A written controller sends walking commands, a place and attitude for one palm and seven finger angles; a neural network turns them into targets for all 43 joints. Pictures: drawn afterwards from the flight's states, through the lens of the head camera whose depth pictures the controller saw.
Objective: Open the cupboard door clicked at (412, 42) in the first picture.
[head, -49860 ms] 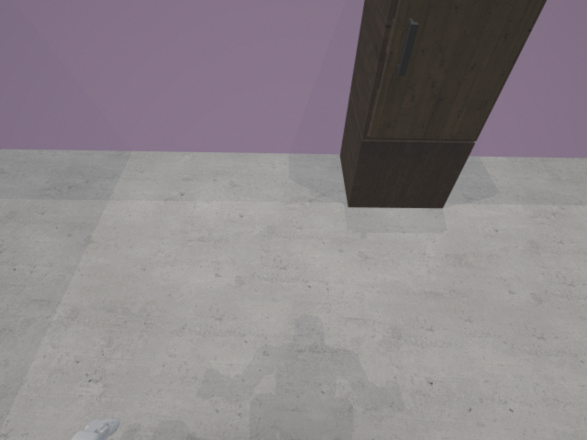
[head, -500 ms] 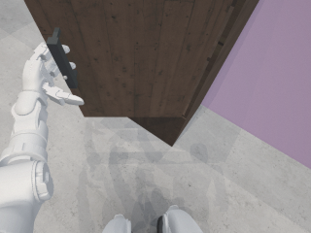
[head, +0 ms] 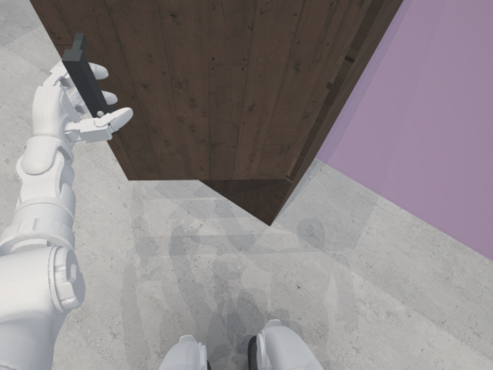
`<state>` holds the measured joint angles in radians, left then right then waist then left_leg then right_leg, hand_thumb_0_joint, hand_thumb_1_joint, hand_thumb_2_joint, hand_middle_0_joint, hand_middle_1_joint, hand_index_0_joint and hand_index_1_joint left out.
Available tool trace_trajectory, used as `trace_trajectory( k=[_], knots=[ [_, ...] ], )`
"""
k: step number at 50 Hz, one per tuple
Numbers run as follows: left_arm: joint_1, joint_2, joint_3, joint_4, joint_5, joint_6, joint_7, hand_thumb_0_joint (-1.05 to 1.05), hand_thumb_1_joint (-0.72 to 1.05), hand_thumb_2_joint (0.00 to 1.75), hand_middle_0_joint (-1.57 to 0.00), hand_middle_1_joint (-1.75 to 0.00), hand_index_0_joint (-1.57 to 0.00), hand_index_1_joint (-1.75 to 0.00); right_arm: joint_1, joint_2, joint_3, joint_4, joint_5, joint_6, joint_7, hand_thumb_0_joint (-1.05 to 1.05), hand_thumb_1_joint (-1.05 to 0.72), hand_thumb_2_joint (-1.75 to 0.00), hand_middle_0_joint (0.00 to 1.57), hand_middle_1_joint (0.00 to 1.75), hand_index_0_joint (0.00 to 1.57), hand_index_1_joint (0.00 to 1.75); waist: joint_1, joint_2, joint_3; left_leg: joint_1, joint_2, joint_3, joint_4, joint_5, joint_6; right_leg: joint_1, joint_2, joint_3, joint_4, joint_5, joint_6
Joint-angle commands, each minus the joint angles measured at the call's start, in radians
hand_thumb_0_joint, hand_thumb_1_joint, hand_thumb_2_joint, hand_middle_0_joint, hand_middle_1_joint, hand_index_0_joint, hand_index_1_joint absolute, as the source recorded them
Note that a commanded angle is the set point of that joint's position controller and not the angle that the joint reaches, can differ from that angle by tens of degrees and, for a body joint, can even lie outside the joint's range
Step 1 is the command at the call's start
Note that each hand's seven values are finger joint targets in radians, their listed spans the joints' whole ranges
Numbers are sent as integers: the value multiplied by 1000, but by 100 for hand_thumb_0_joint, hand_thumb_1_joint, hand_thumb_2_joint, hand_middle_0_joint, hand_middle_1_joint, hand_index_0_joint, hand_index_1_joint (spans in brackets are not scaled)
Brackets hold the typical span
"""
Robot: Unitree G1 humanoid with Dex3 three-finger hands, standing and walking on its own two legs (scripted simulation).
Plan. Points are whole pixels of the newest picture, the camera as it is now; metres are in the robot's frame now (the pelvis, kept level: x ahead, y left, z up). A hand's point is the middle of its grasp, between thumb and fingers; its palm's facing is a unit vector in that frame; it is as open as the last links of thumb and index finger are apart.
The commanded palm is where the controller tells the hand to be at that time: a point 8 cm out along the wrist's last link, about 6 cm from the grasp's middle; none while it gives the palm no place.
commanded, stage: close the thumb around the handle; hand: left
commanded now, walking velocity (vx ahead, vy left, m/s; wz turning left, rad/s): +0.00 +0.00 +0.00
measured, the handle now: (95, 88) +0.54 +0.20 +0.08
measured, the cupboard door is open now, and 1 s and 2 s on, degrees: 37 61 75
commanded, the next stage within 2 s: pull the door open along its arc in 0.28 s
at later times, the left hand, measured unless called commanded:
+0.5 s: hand (107, 117) +0.49 +0.18 +0.07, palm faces -0.01 -1.00 -0.02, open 5.8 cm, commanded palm +0.45 +0.23 +0.07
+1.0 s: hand (131, 209) +0.34 +0.13 +0.08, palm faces +0.08 -1.00 +0.05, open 6.1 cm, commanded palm +0.28 +0.21 +0.07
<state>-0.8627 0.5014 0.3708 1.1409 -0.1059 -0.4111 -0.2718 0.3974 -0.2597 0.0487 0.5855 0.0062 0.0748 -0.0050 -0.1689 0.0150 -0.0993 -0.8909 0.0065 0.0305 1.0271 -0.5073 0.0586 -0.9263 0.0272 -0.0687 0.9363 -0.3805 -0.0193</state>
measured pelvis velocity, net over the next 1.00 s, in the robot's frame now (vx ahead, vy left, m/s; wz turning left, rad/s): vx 0.02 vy -0.01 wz -0.01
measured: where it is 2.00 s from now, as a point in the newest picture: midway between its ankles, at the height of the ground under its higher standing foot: outside the picture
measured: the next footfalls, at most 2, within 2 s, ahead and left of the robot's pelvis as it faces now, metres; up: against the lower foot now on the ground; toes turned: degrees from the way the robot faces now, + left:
none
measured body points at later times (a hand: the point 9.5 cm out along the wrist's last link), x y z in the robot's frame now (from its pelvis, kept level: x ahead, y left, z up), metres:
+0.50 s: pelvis +0.00 +0.00 +0.00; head +0.12 +0.02 +0.44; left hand +0.48 +0.23 +0.08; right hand +0.02 -0.26 -0.11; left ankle -0.02 +0.08 -0.67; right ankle +0.03 -0.11 -0.67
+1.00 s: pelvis +0.02 -0.01 +0.02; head +0.08 -0.01 +0.47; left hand +0.33 +0.19 +0.08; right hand +0.16 -0.25 -0.07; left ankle -0.02 +0.08 -0.67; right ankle +0.03 -0.11 -0.67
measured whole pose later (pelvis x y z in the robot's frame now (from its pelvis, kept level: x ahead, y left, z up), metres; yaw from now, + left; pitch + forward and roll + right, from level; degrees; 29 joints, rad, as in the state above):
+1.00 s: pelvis +0.02 -0.01 +0.02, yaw -1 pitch +14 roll -1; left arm 0.01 0.12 0.10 0.22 -0.18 -0.34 -0.01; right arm 0.27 -0.22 0.01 0.47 0.02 0.04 0.04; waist -0.04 0.01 -0.14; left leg -0.64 0.00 0.07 0.88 -0.49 0.05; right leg -0.72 0.03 -0.02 0.85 -0.38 -0.03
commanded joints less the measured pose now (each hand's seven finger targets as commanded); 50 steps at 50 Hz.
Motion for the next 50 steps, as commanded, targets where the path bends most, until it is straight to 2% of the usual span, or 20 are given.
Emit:
trace_trajectory(
  k=[1,3,6,7,12,14,19,20,22,23,28,34,36,39,40,42,44,45,47,50],
  knots=[
    [-418,236,33,-252,-33,-68,-10,0,73,83,-39,-133,-39,-133,160,-191,-75,-48,-2,-18,-13,0,-90,-90,20,30,20,30,11,138,-516,337,15,-95,-119,515,-45,266,21,38,-66,325,-5],
    [-415,221,22,-284,-39,-77,-17,0,84,88,-40,-134,-40,-134,161,-188,-78,-41,-3,-20,-9,0,-90,-90,20,30,20,30,13,174,-549,395,22,-102,-109,583,-55,245,25,34,-66,339,-5],
    [-387,194,-1,-247,-40,-58,-18,0,90,90,-40,-135,-40,-135,160,-187,-77,-38,1,-13,-8,0,-90,-90,20,30,20,30,-1,106,-473,334,20,-94,-123,520,-44,260,26,32,-77,328,-1],
    [-378,181,-6,-251,-45,-56,-19,0,90,90,-40,-135,-40,-135,161,-186,-77,-43,2,-14,-9,0,-90,-90,20,30,20,30,4,113,-464,333,18,-99,-125,535,-43,260,26,28,-75,331,-5],
    [-389,259,66,-239,-42,-51,12,0,90,90,-40,-135,-40,-135,155,-187,-72,-50,0,-12,-15,0,-90,-90,20,30,20,30,21,104,-429,268,6,-84,-137,465,-36,299,21,37,-76,322,-7],
    [-364,232,41,-249,-27,-63,21,0,90,90,-40,-135,-40,-135,147,-180,-72,-57,0,-14,-10,0,-90,-90,20,30,20,30,29,125,-440,288,6,-83,-140,475,-42,293,20,38,-76,318,-6],
    [-356,249,50,-254,-20,-84,21,0,90,90,-40,-135,-40,-135,142,-183,-74,-58,-1,-16,-10,0,-90,-90,20,30,20,30,27,98,-461,285,10,-81,-132,473,-41,305,18,43,-69,329,-5],
    [-378,158,-21,-258,-25,-82,18,0,90,90,-40,-135,-40,-135,135,-174,-72,-60,0,-19,-6,0,-90,-90,20,30,20,30,11,117,-452,298,9,-83,-133,466,-42,281,19,41,-71,316,-4],
    [-354,158,-4,-278,-37,-89,16,0,90,90,-40,-135,-40,-135,141,-179,-79,-63,-3,-26,-3,0,-90,-90,20,30,20,30,20,102,-471,320,10,-86,-130,487,-42,287,22,38,-73,320,-7],
    [-327,185,15,-289,-36,-91,19,0,90,90,-40,-135,-40,-135,136,-185,-82,-62,0,-23,-3,0,-90,-90,20,30,20,30,34,114,-495,334,13,-87,-131,500,-47,290,21,39,-69,327,-7],
    [-146,140,-3,-341,-54,-71,7,0,90,90,-40,-135,-40,-135,116,-177,-85,-89,9,-19,3,0,-90,-90,20,30,20,30,65,81,-496,325,11,-69,-147,536,-43,352,22,39,-80,372,-6],
    [128,85,-22,-575,-100,-49,0,0,90,90,-40,-135,-40,-135,67,-159,-92,-144,26,-21,12,0,-90,-90,20,30,20,30,122,69,-495,333,10,-45,-188,604,-39,468,17,42,-99,457,-7],
    [271,40,-39,-637,-119,-37,4,0,90,90,-40,-135,-40,-135,45,-149,-92,-166,31,-27,16,0,-90,-90,20,30,20,30,136,30,-454,306,8,-32,-203,595,-33,507,14,43,-112,478,-6],
    [429,-20,-74,-774,-139,-32,11,0,90,90,-40,-135,-40,-135,3,-140,-92,-191,35,-40,21,0,-90,-90,20,30,20,30,146,48,-403,320,9,-28,-221,607,-36,507,10,37,-115,480,-6],
    [488,-26,-24,-818,-162,-27,54,0,90,90,-40,-135,-40,-135,-12,-129,-97,-194,35,-47,21,0,-90,-90,20,30,20,30,178,19,-395,304,7,-22,-230,586,-41,522,11,33,-120,469,-4],
    [618,-85,-58,-920,-159,-22,115,0,90,90,-40,-135,-40,-135,-42,-122,-94,-218,33,-64,27,0,-90,-90,20,30,20,30,184,29,-369,317,5,-23,-239,595,-47,525,10,24,-118,464,-7],
    [736,-100,3,-1000,-167,-11,211,0,90,90,-40,-135,-40,-135,-76,-101,-93,-222,26,-75,31,0,-90,-90,20,30,20,30,229,12,-357,298,1,-16,-250,582,-59,549,6,20,-113,470,-9],
    [800,-143,-20,-1044,-154,-5,261,0,90,90,-40,-135,-40,-135,-97,-91,-88,-232,23,-77,34,0,-90,-90,20,30,20,30,236,13,-339,299,-2,-16,-255,578,-64,547,4,15,-111,461,-10],
    [855,-182,-59,-1106,-124,0,329,0,90,90,-40,-135,-40,-135,-118,-87,-86,-239,14,-82,39,0,-90,-90,20,30,20,30,224,-32,-300,294,-2,-23,-254,536,-63,538,2,9,-112,438,-11],
    [899,-248,-105,-1183,-65,6,451,0,90,90,-40,-135,-40,-135,-156,-68,-82,-239,-6,-78,39,0,-90,-90,20,30,20,30,224,-26,-281,284,-10,-21,-244,462,-61,530,-6,19,-104,406,-12]
  ],
)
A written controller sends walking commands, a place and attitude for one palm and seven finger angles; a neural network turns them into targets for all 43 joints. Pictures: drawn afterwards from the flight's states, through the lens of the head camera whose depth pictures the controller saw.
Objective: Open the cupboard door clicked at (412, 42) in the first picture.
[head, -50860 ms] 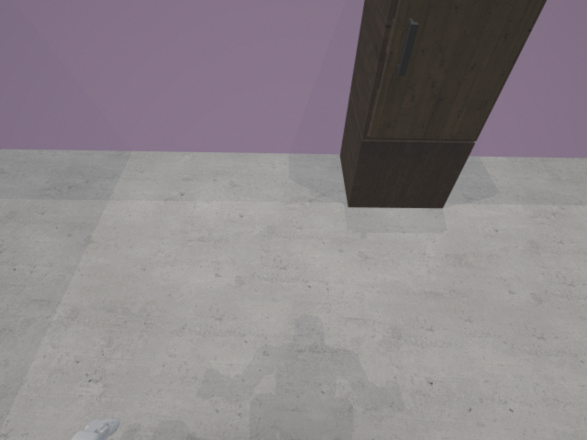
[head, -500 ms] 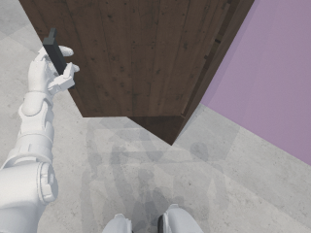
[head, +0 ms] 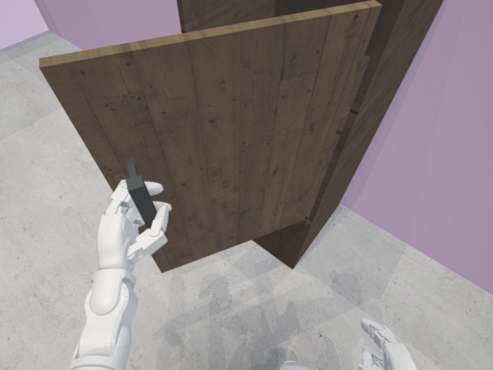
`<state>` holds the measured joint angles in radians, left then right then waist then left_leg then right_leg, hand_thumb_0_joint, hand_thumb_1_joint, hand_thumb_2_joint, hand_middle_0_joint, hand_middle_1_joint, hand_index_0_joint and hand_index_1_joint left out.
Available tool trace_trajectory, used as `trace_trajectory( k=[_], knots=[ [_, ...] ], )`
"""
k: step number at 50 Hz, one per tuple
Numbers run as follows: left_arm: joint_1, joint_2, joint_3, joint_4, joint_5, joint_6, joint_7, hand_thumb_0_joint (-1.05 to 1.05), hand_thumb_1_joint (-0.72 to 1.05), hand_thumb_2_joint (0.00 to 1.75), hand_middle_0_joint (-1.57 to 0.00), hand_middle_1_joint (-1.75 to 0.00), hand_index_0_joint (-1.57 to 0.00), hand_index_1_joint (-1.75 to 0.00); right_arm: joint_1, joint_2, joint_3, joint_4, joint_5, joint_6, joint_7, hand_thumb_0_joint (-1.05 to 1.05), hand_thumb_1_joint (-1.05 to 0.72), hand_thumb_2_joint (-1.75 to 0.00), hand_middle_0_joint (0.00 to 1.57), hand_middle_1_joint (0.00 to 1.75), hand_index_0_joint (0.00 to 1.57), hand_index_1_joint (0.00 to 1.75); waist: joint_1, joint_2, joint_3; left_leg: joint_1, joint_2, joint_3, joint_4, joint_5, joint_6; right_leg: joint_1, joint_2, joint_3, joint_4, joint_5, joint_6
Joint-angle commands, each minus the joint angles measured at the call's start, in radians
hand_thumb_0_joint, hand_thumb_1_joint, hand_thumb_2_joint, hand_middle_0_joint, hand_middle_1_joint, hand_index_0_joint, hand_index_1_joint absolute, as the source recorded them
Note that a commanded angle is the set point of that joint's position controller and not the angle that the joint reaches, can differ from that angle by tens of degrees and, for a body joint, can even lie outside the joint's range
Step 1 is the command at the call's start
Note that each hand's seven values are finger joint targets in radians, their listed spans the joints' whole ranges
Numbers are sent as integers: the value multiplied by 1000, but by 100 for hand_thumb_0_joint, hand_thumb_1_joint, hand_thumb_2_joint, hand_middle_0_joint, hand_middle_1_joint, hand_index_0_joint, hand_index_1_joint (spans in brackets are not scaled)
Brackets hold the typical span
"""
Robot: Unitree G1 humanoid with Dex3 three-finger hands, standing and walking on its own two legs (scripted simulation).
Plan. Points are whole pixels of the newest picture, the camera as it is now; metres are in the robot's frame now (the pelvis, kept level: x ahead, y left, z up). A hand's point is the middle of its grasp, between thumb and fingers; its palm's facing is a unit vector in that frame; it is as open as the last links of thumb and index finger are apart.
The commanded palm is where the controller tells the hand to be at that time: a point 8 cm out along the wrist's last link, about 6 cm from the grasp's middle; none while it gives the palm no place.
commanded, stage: pull the door open along its arc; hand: left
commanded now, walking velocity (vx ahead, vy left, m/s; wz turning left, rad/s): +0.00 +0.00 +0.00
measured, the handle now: (146, 202) +0.37 +0.18 +0.05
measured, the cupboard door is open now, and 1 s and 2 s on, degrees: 61 75 75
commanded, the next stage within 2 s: open thumb and fingers to let go in 0.38 s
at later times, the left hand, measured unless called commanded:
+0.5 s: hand (202, 275) +0.25 +0.07 +0.06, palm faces +0.45 -0.89 +0.01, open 6.0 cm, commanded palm +0.21 +0.12 +0.05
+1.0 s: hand (196, 274) +0.25 +0.08 +0.05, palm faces +0.39 -0.92 +0.01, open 12.5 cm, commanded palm +0.21 +0.13 +0.05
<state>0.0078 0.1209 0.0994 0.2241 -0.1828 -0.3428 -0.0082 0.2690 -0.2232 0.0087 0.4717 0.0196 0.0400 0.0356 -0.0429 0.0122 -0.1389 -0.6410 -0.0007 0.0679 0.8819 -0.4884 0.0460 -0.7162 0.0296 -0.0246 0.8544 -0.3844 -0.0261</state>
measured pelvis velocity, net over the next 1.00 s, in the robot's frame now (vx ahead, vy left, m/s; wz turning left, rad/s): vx -0.02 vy -0.04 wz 0.08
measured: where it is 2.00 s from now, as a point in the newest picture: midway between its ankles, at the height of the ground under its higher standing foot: outside the picture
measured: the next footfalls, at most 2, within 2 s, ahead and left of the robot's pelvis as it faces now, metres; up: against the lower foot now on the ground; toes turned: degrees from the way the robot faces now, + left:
none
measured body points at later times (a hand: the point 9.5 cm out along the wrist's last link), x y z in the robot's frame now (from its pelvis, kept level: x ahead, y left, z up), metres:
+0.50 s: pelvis +0.00 -0.05 +0.00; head +0.04 -0.06 +0.44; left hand +0.22 +0.12 +0.06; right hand +0.17 -0.26 -0.11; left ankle -0.04 +0.09 -0.69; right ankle +0.01 -0.11 -0.69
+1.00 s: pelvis -0.02 -0.04 -0.01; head +0.02 -0.05 +0.44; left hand +0.22 +0.13 +0.06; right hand +0.17 -0.24 -0.10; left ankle -0.04 +0.09 -0.69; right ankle +0.01 -0.11 -0.69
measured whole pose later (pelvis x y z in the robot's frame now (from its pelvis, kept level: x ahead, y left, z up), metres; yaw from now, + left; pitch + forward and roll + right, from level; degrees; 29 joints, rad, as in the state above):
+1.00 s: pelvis -0.02 -0.04 -0.01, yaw +5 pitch +10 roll +1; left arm 0.17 -0.02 -0.15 0.08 0.01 -0.30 0.43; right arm 0.20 -0.19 0.01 0.53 -0.05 -0.01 -0.01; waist -0.01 0.02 -0.11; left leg -0.63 -0.01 -0.02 0.93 -0.47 -0.01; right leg -0.68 0.01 -0.11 0.92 -0.41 -0.08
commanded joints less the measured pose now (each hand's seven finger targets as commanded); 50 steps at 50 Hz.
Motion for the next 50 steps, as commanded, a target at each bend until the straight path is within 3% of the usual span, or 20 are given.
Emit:
trace_trajectory(
  k=[1,3,7,15,19,22,23,24,27,29,33,35,37,40,44,46,50],
  knots=[
    [48,111,143,-284,34,-60,221,0,90,90,-40,-135,-40,-135,-36,-99,-40,-126,-25,-40,-2,0,-90,-90,20,30,20,30,96,-25,-228,32,-3,-62,-97,427,-49,313,-10,-25,-21,395,-7],
    [58,89,109,-320,82,-54,289,0,90,90,-40,-135,-40,-135,-57,-89,-37,-124,-37,-34,-5,0,-90,-90,20,30,20,30,95,9,-223,31,-9,-60,-84,392,-45,301,-15,-12,-23,375,-9],
    [111,13,13,-339,149,-28,376,0,90,90,-40,-135,-40,-135,-68,-76,-32,-125,-53,-23,-12,0,-90,-90,20,30,20,30,76,-42,-207,20,-16,-66,-75,330,-39,308,-19,1,-44,342,-7],
    [253,-102,-138,-440,188,29,428,0,90,90,-40,-135,-40,-135,-102,-55,-22,-147,-59,-24,-27,0,-90,-90,20,30,20,30,64,-56,-185,19,-23,-63,-80,286,-35,372,-40,32,-91,366,1],
    [278,-180,-243,-488,207,31,455,0,90,90,-40,-135,-40,-135,-114,-51,-23,-144,-65,-48,-26,0,-90,-90,20,30,20,30,36,-86,-175,10,-21,-75,-60,260,-36,364,-60,54,-101,389,15],
    [298,-219,-321,-502,250,17,473,0,90,90,-40,-135,-40,-135,-112,-50,-27,-140,-74,-71,-22,0,-90,-90,20,30,20,30,17,-113,-170,-1,-19,-85,-40,253,-35,344,-71,69,-97,408,22],
    [249,-197,-309,-504,264,8,480,0,90,90,-40,-135,-40,-135,-109,-53,-30,-129,-77,-76,-25,0,-90,-90,20,30,20,30,14,-110,-179,-13,-20,-87,-32,243,-36,333,-76,79,-92,390,23],
    [139,-166,-298,-489,282,-1,490,0,90,90,-40,-135,-40,-135,-112,-56,-29,-111,-81,-79,-32,0,-90,-90,20,30,20,30,-4,-100,-153,-33,-21,-89,-16,215,-34,297,-85,100,-99,343,26],
    [106,-114,-249,-442,307,-28,497,0,69,81,-38,-133,-38,-133,-116,-48,-32,-89,-84,-89,-43,0,-90,-90,20,30,20,30,10,-117,-154,-80,-26,-93,6,167,-34,303,-106,161,-127,244,32],
    [108,-126,-248,-427,287,-37,478,0,55,75,-38,-131,-38,-131,-123,-44,-34,-84,-78,-94,-48,0,-90,-90,20,30,20,30,19,-115,-184,-80,-29,-87,4,156,-35,330,-116,174,-139,233,36],
    [65,-121,-214,-425,198,-23,422,0,27,63,-35,-128,-35,-128,-136,-50,-32,-78,-62,-96,-63,0,-90,-90,20,30,20,30,26,-106,-211,-65,-33,-82,-6,152,-37,382,-121,187,-169,233,42],
    [64,-135,-219,-435,174,-19,411,0,13,57,-35,-127,-35,-127,-140,-52,-30,-80,-59,-99,-64,0,-90,-90,20,30,20,30,28,-85,-214,-48,-34,-81,-15,160,-36,379,-116,173,-168,235,40],
    [60,-123,-199,-397,164,-10,413,0,-1,51,-33,-125,-33,-125,-134,-58,-28,-79,-60,-101,-64,0,-90,-90,20,30,20,30,24,-118,-187,-57,-32,-88,-21,151,-35,369,-113,164,-176,208,41],
    [38,-119,-197,-382,181,-19,426,0,-22,42,-32,-123,-32,-123,-143,-58,-29,-80,-63,-104,-61,0,-90,-90,20,30,20,30,23,-137,-170,-54,-29,-89,-26,142,-32,338,-111,155,-172,165,41],
    [4,-129,-216,-363,208,-28,443,0,-50,30,-30,-120,-30,-120,-144,-57,-28,-85,-67,-106,-53,0,-90,-90,20,30,20,30,31,-104,-162,-43,-31,-86,-34,130,-28,298,-99,128,-163,84,26],
    [-7,-124,-209,-366,207,-28,447,0,-50,30,-30,-120,-30,-120,-147,-58,-28,-86,-67,-106,-51,0,-90,-90,20,30,20,30,33,-85,-169,-38,-32,-83,-33,133,-28,296,-96,126,-161,87,24],
    [-26,-128,-212,-352,205,-19,454,0,-50,30,-27,-100,-27,-100,-146,-59,-25,-91,-67,-100,-52,0,-90,-90,20,30,20,30,33,-88,-159,-26,-31,-84,-46,135,-26,282,-81,96,-154,68,14]
  ],
)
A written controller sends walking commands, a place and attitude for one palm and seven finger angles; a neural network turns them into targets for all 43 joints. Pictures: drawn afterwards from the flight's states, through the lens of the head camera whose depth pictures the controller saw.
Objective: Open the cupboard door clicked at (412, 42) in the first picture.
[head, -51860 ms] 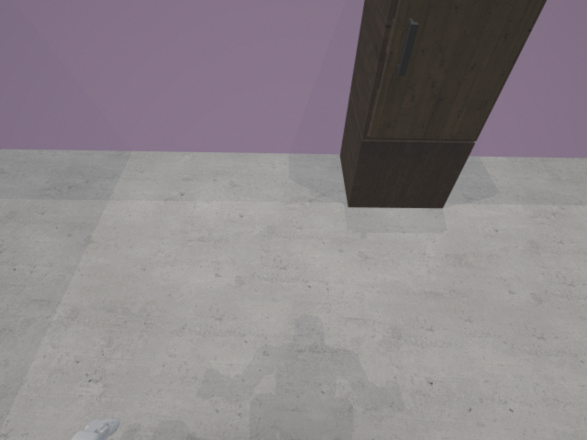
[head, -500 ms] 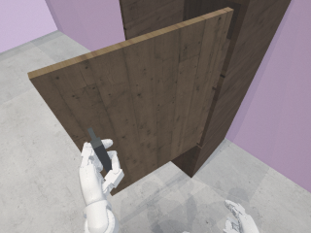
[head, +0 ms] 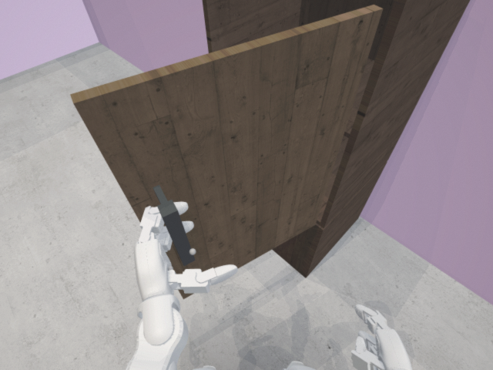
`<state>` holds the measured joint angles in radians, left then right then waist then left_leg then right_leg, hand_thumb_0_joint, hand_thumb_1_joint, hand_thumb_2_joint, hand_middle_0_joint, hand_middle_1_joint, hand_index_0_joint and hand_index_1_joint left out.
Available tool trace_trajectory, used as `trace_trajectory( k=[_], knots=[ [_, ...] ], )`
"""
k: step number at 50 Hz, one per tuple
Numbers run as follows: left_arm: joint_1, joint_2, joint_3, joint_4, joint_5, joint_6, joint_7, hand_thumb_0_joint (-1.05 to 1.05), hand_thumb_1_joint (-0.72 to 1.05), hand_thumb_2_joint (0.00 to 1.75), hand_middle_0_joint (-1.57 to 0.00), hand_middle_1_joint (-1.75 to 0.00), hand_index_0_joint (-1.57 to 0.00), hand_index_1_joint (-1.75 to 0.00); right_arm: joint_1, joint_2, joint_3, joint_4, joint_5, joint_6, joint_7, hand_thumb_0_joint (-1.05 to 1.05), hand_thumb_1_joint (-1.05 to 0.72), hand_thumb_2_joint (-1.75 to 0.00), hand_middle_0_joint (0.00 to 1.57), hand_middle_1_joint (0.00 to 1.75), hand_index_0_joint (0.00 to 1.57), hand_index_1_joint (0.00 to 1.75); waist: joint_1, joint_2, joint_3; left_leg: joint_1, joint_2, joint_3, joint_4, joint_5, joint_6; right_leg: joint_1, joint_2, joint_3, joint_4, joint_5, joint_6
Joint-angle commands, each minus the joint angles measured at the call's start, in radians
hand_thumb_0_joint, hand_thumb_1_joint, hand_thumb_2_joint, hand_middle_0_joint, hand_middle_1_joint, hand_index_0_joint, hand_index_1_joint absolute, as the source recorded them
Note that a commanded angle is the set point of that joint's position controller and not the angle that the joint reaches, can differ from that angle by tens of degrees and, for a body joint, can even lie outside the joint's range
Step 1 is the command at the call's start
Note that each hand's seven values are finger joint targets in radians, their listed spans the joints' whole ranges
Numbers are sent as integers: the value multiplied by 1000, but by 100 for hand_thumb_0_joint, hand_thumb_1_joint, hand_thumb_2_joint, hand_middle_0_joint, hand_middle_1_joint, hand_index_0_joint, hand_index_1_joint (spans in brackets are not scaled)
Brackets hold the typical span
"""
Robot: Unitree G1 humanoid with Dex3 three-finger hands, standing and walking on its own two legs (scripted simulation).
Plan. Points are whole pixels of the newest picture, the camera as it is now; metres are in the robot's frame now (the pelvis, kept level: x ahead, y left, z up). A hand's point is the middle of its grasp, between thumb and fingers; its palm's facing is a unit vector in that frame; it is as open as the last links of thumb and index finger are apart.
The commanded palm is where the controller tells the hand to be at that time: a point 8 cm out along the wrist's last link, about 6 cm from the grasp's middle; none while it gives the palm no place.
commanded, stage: open thumb and fingers to let go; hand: left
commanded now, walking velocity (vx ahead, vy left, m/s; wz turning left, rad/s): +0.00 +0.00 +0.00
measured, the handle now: (174, 227) +0.32 +0.14 +0.06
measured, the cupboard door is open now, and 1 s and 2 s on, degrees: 75 75 75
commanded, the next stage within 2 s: slide the hand sideways off the handle in 0.30 s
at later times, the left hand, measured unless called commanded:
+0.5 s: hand (185, 256) +0.28 +0.11 +0.06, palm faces +0.11 -0.99 -0.05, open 15.0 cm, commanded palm +0.24 +0.15 +0.06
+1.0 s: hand (163, 283) +0.24 +0.13 +0.05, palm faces -0.14 -0.99 +0.00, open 15.9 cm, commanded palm +0.21 +0.20 +0.06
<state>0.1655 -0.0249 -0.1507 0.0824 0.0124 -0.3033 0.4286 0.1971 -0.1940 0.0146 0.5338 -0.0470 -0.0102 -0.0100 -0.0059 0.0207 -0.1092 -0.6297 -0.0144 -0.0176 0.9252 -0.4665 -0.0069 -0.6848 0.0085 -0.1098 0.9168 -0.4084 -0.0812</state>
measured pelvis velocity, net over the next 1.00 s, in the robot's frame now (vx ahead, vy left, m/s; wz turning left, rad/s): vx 0.02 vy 0.05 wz -0.04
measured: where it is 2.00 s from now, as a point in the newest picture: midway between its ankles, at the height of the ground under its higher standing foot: outside the picture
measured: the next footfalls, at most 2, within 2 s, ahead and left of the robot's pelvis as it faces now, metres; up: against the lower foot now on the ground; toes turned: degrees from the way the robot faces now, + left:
none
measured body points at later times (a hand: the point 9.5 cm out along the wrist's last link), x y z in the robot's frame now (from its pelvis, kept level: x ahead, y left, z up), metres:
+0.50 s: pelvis +0.00 +0.04 +0.00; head +0.04 +0.03 +0.44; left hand +0.27 +0.16 +0.06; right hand +0.17 -0.18 -0.10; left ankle +0.00 +0.13 -0.69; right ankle +0.03 -0.07 -0.69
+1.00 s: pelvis +0.02 +0.05 -0.01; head +0.07 +0.06 +0.44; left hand +0.24 +0.19 +0.06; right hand +0.19 -0.16 -0.08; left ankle +0.00 +0.13 -0.69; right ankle +0.03 -0.07 -0.69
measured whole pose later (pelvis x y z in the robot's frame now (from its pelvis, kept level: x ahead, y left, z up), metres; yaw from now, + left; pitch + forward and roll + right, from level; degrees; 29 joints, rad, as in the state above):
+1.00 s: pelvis +0.02 +0.05 -0.01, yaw -2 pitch +11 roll -2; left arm 0.45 0.13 -0.18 -0.23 -0.04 -0.25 0.00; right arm 0.27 -0.20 0.04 0.36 0.00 -0.01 0.02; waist -0.01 0.02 -0.12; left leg -0.67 -0.03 0.03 1.01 -0.55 0.07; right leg -0.72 0.00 -0.06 0.97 -0.45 -0.01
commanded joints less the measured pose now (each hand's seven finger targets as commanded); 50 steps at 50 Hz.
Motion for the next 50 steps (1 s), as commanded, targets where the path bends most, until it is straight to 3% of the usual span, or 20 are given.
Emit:
trace_trajectory(
  k=[1,7,9,12,14,17,20,21,22,23,25,28,30,32,35,37,39,42,45,50],
  knots=[
    [-195,14,36,-208,13,-57,19,0,-50,30,-26,-95,-26,-95,-76,-89,-29,-152,0,-48,-6,0,-90,-90,20,30,20,30,-4,-82,-185,-34,-17,3,-94,107,28,238,-56,171,-213,77,66],
    [-179,-3,36,-171,21,-37,51,0,-50,30,-21,-65,-21,-65,-71,-92,-26,-161,-4,-41,-1,0,-90,-90,20,30,20,30,12,-70,-191,-11,-14,-7,-117,129,26,219,-31,109,-173,103,50],
    [-196,-39,-3,-192,30,-36,58,0,-50,30,-19,-55,-19,-55,-74,-90,-26,-164,-5,-39,3,0,-90,-90,20,30,20,30,8,-62,-204,6,-11,-8,-120,142,25,203,-24,91,-155,117,48],
    [-181,-36,4,-178,39,-26,78,0,-50,30,-17,-40,-17,-40,-65,-93,-26,-167,-5,-35,6,0,-90,-90,20,30,20,30,13,-70,-200,5,-8,-13,-126,155,22,205,-18,80,-147,129,43],
    [-187,-81,-41,-202,40,-22,83,0,-50,30,-15,-30,-15,-30,-68,-89,-26,-173,-4,-35,11,0,-90,-90,20,30,20,30,6,-62,-197,19,-5,-14,-125,164,21,186,-15,68,-137,135,43],
    [-166,-75,-38,-210,49,-15,94,0,-50,30,-15,-30,-15,-30,-64,-92,-28,-175,-3,-31,13,0,-90,-90,20,30,20,30,11,-69,-202,24,0,-22,-129,179,17,185,-9,59,-127,141,37],
    [-170,-116,-85,-231,61,-5,102,0,-50,30,-15,-30,-15,-30,-64,-90,-29,-178,-4,-31,18,0,-90,-90,20,30,20,30,2,-52,-204,40,5,-26,-122,203,13,160,-6,47,-109,156,36],
    [-185,9,-256,-217,174,-42,-102,0,-50,30,-15,-30,-15,-30,1,-137,-29,-141,4,-35,23,0,-90,-90,20,30,20,30,-90,-78,-154,53,9,-25,-95,201,28,100,-18,82,-98,205,40],
    [-231,73,-175,-270,137,-74,-212,0,-50,30,-15,-30,-15,-30,11,-134,-42,-162,13,-31,15,0,-90,-90,20,30,20,30,-61,-39,-208,58,9,-28,-91,224,31,123,-23,82,-86,236,31],
    [-235,100,-171,-285,128,-99,-277,0,-50,30,-15,-30,-15,-30,4,-129,-38,-171,13,-34,8,0,-90,-90,20,30,20,30,-47,-33,-237,62,6,-27,-86,234,33,141,-25,88,-75,252,31],
    [-206,98,-185,-302,85,-112,-387,0,-50,30,-15,-30,-15,-30,-2,-126,-35,-191,26,-50,0,0,-90,-90,20,30,20,30,-48,-17,-232,67,4,-31,-90,219,33,141,-22,88,-78,232,32],
    [-172,50,-185,-324,-62,-68,-519,0,-50,30,-15,-30,-15,-30,-16,-126,-22,-231,58,-72,-11,0,-90,-90,20,30,20,30,-47,-19,-197,78,5,-47,-117,179,33,141,-9,66,-101,170,35],
    [-123,67,-109,-326,-129,-25,-519,0,-50,30,-15,-30,-15,-30,-29,-134,-20,-246,70,-80,-21,0,-90,-90,20,30,20,30,-30,-62,-175,61,4,-54,-140,124,27,145,-3,48,-118,106,40],
    [-53,73,-60,-314,-146,4,-487,0,-50,30,-15,-30,-15,-30,-33,-136,-17,-257,71,-89,-22,0,-90,-90,20,30,20,30,-8,-76,-154,45,2,-58,-150,128,22,147,0,36,-111,95,39],
    [37,91,-21,-356,-118,10,-431,0,-50,30,-15,-30,-15,-30,-11,-132,-23,-269,64,-90,-10,0,-90,-90,20,30,20,30,6,-81,-171,50,6,-54,-142,207,12,151,-2,28,-79,157,38],
    [108,109,-8,-401,-91,7,-406,0,-50,30,-15,-30,-15,-30,1,-128,-26,-281,58,-87,1,0,-90,-90,20,30,20,30,26,-25,-197,63,8,-48,-131,293,1,155,-4,29,-55,204,33],
    [146,112,-12,-432,-76,5,-396,0,-50,30,-15,-30,-15,-30,6,-125,-26,-290,55,-79,12,0,-90,-90,20,30,20,30,19,-19,-188,59,11,-40,-120,306,-4,146,-3,32,-49,216,34],
    [205,166,41,-434,-61,5,-387,0,-50,30,-15,-30,-15,-30,17,-129,-28,-301,50,-63,16,0,-90,-90,20,30,20,30,24,-38,-165,23,14,-39,-112,292,-3,145,2,36,-42,213,31],
    [271,164,41,-499,-60,-5,-390,0,-50,30,-15,-30,-15,-30,20,-121,-29,-325,50,-53,22,0,-90,-90,20,30,20,30,30,12,-180,37,17,-30,-99,343,-9,144,3,40,-28,242,30],
    [287,157,25,-567,-81,-34,-414,0,-50,30,-15,-30,-15,-30,38,-124,-34,-327,53,-55,18,0,-90,-90,20,30,20,30,-4,11,-182,42,24,-42,-65,373,-13,100,11,35,-11,255,39]
  ],
)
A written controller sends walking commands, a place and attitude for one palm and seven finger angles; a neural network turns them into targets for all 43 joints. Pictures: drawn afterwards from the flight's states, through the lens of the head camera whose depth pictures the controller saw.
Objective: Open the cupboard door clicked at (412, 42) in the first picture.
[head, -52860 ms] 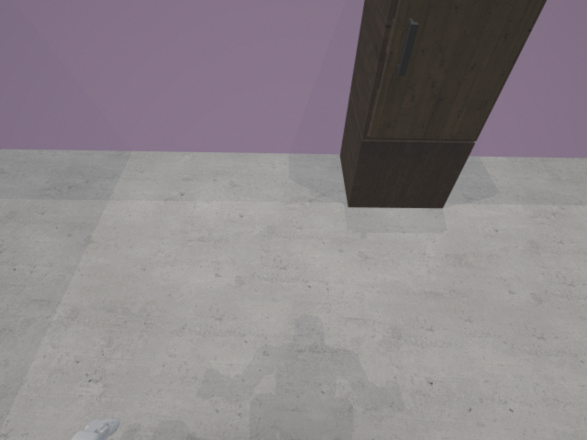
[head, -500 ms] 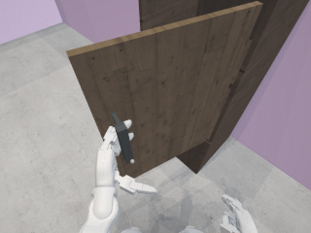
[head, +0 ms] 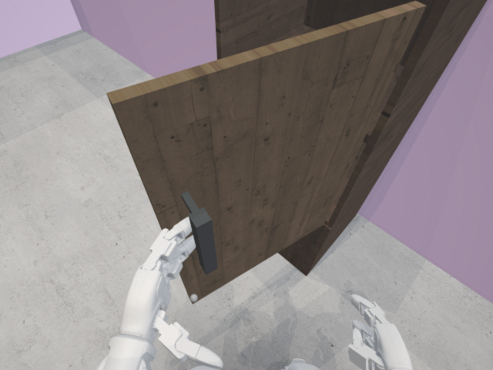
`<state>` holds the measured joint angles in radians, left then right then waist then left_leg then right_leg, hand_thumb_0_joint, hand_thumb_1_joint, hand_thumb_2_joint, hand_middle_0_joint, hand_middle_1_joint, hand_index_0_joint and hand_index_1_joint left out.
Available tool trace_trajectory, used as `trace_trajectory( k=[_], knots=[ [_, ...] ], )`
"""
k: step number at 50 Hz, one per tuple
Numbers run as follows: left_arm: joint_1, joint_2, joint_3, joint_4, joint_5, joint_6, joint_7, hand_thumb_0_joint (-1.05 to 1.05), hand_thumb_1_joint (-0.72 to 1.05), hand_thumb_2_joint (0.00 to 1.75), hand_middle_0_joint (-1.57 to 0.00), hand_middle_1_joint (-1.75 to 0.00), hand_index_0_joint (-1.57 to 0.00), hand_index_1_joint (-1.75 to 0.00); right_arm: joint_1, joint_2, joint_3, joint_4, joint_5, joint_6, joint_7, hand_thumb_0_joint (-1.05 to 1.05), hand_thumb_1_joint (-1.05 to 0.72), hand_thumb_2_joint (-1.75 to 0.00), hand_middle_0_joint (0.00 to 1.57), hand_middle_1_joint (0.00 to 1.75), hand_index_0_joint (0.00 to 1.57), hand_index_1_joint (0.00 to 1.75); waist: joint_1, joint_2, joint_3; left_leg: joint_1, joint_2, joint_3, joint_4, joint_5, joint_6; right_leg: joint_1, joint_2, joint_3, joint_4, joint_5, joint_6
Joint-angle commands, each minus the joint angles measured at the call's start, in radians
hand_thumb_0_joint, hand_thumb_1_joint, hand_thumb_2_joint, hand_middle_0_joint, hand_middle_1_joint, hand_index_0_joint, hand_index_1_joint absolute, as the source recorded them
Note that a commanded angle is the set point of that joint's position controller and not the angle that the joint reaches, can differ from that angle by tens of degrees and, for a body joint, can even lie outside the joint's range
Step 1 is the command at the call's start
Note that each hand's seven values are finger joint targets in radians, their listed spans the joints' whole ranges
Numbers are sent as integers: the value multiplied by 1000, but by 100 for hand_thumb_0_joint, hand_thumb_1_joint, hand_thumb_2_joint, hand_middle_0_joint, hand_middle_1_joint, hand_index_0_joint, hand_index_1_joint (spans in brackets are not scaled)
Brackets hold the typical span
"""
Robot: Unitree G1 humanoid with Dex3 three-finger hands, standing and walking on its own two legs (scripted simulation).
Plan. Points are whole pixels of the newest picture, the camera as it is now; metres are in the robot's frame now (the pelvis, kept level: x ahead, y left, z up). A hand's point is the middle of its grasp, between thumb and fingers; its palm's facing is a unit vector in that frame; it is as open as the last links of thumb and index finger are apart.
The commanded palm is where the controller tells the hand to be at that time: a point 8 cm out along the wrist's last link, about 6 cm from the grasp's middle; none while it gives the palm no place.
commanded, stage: slide the hand sideways off the handle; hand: left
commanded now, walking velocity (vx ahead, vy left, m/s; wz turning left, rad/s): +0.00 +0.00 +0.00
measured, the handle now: (199, 235) +0.30 +0.09 +0.07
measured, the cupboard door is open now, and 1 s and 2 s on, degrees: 75 75 75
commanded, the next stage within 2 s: draw the hand back to the body in 0.60 s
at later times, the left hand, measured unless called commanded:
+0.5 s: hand (148, 330) +0.17 +0.14 +0.06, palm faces -0.03 -1.00 -0.06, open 16.3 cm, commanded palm +0.14 +0.20 +0.07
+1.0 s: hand (116, 331) +0.16 +0.16 +0.10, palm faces -0.03 -1.00 -0.09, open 16.3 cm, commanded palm +0.13 +0.22 +0.11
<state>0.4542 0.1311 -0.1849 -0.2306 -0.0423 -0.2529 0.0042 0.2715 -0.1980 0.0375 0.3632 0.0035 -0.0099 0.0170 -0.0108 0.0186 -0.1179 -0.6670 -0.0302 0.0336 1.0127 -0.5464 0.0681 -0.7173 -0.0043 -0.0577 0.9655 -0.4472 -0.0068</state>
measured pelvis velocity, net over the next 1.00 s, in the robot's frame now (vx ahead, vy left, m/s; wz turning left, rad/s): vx -0.02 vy -0.02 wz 0.03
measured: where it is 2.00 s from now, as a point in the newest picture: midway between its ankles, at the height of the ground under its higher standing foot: outside the picture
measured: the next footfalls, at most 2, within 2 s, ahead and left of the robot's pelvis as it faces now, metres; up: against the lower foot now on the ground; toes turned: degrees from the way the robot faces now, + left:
none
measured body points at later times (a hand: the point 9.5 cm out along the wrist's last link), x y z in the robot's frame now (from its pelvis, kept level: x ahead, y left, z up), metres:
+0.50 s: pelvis -0.01 -0.02 -0.01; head +0.03 -0.02 +0.44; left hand +0.17 +0.19 +0.07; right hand +0.18 -0.25 -0.07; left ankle -0.03 +0.07 -0.68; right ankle +0.02 -0.12 -0.68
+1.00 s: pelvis -0.02 -0.02 +0.00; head -0.01 -0.02 +0.45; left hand +0.16 +0.22 +0.11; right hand +0.17 -0.24 -0.06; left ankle -0.03 +0.07 -0.68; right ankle +0.02 -0.12 -0.68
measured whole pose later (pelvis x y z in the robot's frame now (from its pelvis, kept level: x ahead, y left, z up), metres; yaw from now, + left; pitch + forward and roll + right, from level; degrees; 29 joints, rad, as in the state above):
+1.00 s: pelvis -0.02 -0.02 +0.00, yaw +2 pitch +9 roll -3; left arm 0.59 0.28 0.14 -0.34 -0.29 -0.22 -0.24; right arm 0.29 -0.22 0.04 0.43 0.06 -0.11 -0.06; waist -0.01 0.06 -0.15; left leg -0.64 -0.01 -0.02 1.02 -0.52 0.04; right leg -0.67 0.01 -0.11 0.93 -0.42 -0.03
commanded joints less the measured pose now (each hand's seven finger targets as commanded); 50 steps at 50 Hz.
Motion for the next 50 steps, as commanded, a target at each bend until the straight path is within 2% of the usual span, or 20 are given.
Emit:
trace_trajectory(
  k=[1,2,5,8,12,13,16,17,22,24,26,28,33,35,37,41,45,48,49,50],
  knots=[
    [-15,18,72,-263,-32,-94,2,0,-50,30,-15,-30,-15,-30,-34,-125,-58,-152,3,-58,-13,0,-90,-90,20,30,20,30,-5,2,-175,67,39,-99,-148,427,-87,124,25,-19,-54,278,-35],
    [-23,22,72,-278,-37,-104,-5,0,-50,30,-15,-30,-15,-30,-42,-126,-59,-150,3,-64,-18,0,-90,-90,20,30,20,30,-6,23,-178,64,37,-100,-139,428,-84,115,24,-15,-50,278,-35],
    [15,55,114,-275,-58,-123,-33,0,-50,30,-15,-30,-15,-30,-31,-130,-64,-143,4,-75,-28,0,-90,-90,20,30,20,30,-6,-27,-207,38,31,-98,-122,389,-78,124,25,-14,-41,280,-32],
    [73,70,134,-292,-79,-125,-65,0,-50,30,-15,-30,-15,-30,-34,-129,-66,-149,9,-81,-33,0,-90,-90,20,30,20,30,8,-1,-235,37,26,-92,-114,416,-76,139,24,-10,-34,300,-31],
    [134,127,215,-270,-109,-105,-97,0,-50,30,-15,-30,-15,-30,-45,-132,-69,-147,17,-78,-46,0,-90,-90,20,30,20,30,19,-35,-211,-15,16,-81,-110,364,-64,178,25,4,-53,306,-31],
    [129,119,214,-281,-116,-105,-105,0,-50,30,-15,-30,-15,-30,-46,-131,-68,-150,18,-79,-48,0,-90,-90,20,30,20,30,14,-38,-210,-21,14,-78,-109,346,-62,178,23,4,-54,297,-28],
    [133,118,219,-283,-142,-108,-134,0,-50,30,-15,-30,-15,-30,-54,-134,-67,-151,22,-86,-55,0,-90,-90,20,30,20,30,7,-13,-173,-38,11,-78,-107,294,-60,151,23,8,-67,246,-27],
    [137,143,253,-271,-152,-109,-138,0,-50,30,-15,-30,-15,-30,-57,-136,-68,-146,22,-87,-59,0,-90,-90,20,30,20,30,9,-27,-165,-53,10,-78,-103,289,-58,160,24,13,-72,239,-30],
    [132,188,304,-265,-184,-132,-194,0,-50,30,-15,-30,-15,-30,-60,-143,-71,-134,25,-104,-69,0,-90,-90,20,30,20,30,1,-20,-169,-80,7,-73,-77,257,-52,159,19,41,-90,203,-27],
    [145,191,312,-277,-200,-142,-217,0,-50,30,-15,-30,-15,-30,-62,-144,-73,-133,29,-113,-69,0,-90,-90,20,30,20,30,2,21,-176,-70,6,-73,-78,257,-55,147,18,37,-87,196,-27],
    [151,198,325,-260,-215,-141,-235,0,-50,30,-15,-30,-15,-30,-65,-145,-73,-131,32,-119,-71,0,-90,-90,20,30,20,30,-1,16,-164,-75,6,-73,-79,240,-55,139,19,41,-98,168,-26],
    [144,224,367,-237,-230,-134,-245,0,-50,30,-15,-30,-15,-30,-73,-147,-76,-122,33,-123,-75,0,-90,-90,20,30,20,30,2,12,-150,-93,7,-72,-72,223,-55,139,18,51,-108,137,-26],
    [117,195,329,-248,-245,-130,-258,0,-50,30,-15,-30,-15,-30,-79,-150,-70,-128,34,-143,-77,0,-90,-90,20,30,20,30,-8,21,-142,-90,6,-74,-70,195,-51,116,17,53,-122,82,-24],
    [95,215,354,-224,-243,-126,-252,0,-50,30,-15,-30,-15,-30,-73,-152,-71,-120,34,-144,-80,0,-90,-90,20,30,20,30,-9,-8,-122,-108,9,-76,-71,165,-51,109,16,57,-134,29,-22],
    [91,277,413,-274,-242,-127,-241,0,-50,30,-15,-30,-15,-30,-74,-154,-73,-121,36,-146,-84,0,-90,-90,20,30,20,30,12,13,-166,-86,10,-75,-80,184,-49,153,15,70,-141,38,-27],
    [116,263,405,-334,-249,-98,-230,0,-50,30,-15,-30,-15,-30,-77,-141,-64,-131,48,-152,-83,0,-90,-90,20,30,20,30,21,81,-177,-12,10,-79,-139,201,-50,179,21,35,-151,77,-28],
    [139,251,409,-295,-260,-45,-234,0,-50,30,-15,-30,-15,-30,-81,-145,-60,-117,54,-157,-85,0,-90,-90,20,30,20,30,10,20,-121,1,17,-88,-172,211,-50,193,26,18,-179,100,-22],
    [134,231,387,-274,-264,-4,-248,0,-50,30,-15,-30,-15,-30,-94,-151,-54,-115,57,-166,-86,0,-90,-90,20,30,20,30,3,16,-55,11,21,-91,-199,181,-48,181,25,12,-208,66,-19],
    [127,250,406,-278,-266,5,-248,0,-50,30,-15,-30,-15,-30,-90,-153,-54,-114,57,-168,-88,0,-90,-90,20,30,20,30,5,-7,-55,14,23,-94,-207,172,-47,188,24,13,-218,51,-17],
    [117,253,410,-297,-269,12,-251,0,-50,30,-15,-30,-15,-30,-94,-154,-51,-116,56,-174,-89,0,-90,-90,20,30,20,30,8,5,-60,25,22,-94,-214,171,-47,197,23,16,-226,46,-18]
  ],
)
